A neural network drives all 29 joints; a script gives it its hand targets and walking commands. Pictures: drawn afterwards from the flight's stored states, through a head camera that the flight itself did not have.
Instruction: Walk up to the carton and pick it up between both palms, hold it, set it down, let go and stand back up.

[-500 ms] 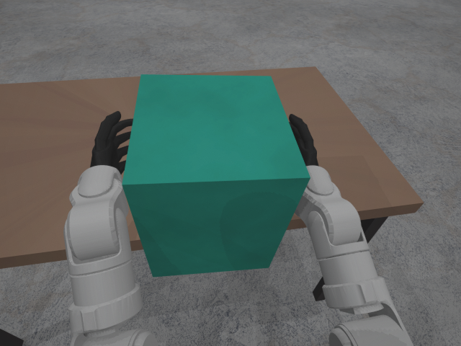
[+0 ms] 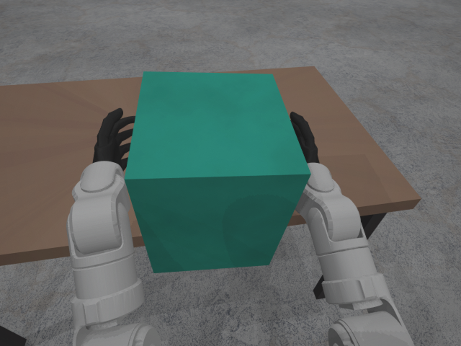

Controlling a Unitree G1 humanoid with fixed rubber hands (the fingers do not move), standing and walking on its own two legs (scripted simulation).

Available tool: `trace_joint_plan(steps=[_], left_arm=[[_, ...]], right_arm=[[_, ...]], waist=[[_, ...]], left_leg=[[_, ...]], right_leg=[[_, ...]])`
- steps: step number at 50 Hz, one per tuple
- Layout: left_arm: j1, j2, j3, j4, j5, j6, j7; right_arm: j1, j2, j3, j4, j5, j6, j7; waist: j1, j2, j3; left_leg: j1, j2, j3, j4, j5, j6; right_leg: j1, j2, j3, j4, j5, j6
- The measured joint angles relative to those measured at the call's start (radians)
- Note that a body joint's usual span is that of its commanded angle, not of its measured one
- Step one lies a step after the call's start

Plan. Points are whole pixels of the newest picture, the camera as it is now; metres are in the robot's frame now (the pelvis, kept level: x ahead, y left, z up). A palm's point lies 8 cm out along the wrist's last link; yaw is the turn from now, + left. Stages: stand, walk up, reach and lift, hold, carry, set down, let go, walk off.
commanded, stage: hold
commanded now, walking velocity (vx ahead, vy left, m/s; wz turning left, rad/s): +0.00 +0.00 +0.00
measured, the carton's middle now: (211, 176) +0.36 +0.01 +0.13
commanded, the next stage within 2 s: none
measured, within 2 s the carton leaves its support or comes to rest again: neither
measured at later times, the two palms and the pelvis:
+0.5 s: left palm (110, 162) +0.35 +0.15 +0.18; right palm (299, 159) +0.36 -0.14 +0.16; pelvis +0.00 +0.00 +0.00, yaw +0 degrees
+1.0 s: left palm (107, 165) +0.35 +0.15 +0.18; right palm (299, 161) +0.36 -0.14 +0.16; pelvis +0.01 +0.00 +0.00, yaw +0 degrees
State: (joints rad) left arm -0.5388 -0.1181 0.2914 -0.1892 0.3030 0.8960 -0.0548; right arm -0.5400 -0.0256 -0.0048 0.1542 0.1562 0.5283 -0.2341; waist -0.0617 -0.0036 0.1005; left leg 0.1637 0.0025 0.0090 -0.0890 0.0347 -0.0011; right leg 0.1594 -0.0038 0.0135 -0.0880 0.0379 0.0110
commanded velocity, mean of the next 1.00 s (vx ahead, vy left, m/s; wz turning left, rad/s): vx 0.00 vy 0.00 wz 0.00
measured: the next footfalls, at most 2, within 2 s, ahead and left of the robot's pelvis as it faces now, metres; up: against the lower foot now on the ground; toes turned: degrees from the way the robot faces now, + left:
none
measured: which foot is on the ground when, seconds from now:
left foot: down 0.00-1.00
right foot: down 0.00-1.00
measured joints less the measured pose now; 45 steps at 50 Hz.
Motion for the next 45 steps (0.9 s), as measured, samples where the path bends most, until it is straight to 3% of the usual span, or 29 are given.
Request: trace_joint_plan(steps=[22, 36, 45], left_arm=[[-0.031, 0.010, 0.012, 0.086, -0.008, -0.044, 0.004], [0.047, 0.012, -0.021, -0.026, -0.018, 0.001, 0.004], [0.045, 0.009, -0.021, -0.056, -0.011, 0.030, 0.001]], right_arm=[[-0.026, 0.009, -0.024, 0.058, -0.026, -0.023, 0.009], [0.031, 0.001, 0.020, -0.025, 0.011, 0.001, -0.012], [0.034, -0.007, 0.029, -0.043, 0.024, 0.014, -0.020]], waist=[[0.015, 0.000, -0.024], [-0.005, -0.005, -0.014], [0.000, -0.010, 0.006]], left_leg=[[-0.035, 0.003, -0.003, 0.001, 0.005, -0.001], [0.002, -0.002, -0.007, 0.000, -0.014, -0.001], [0.025, -0.002, 0.001, 0.000, -0.017, 0.001]], right_leg=[[-0.034, 0.003, -0.003, 0.000, 0.004, -0.003], [0.004, -0.002, -0.007, 0.000, -0.017, 0.001], [0.024, -0.002, 0.001, 0.000, -0.016, 0.002]])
